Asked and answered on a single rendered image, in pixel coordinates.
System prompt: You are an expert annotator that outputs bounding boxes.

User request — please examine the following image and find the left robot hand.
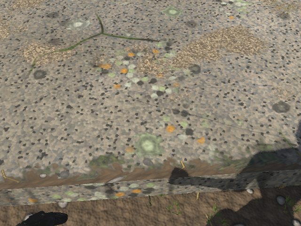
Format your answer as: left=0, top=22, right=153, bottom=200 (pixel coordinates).
left=16, top=211, right=68, bottom=226

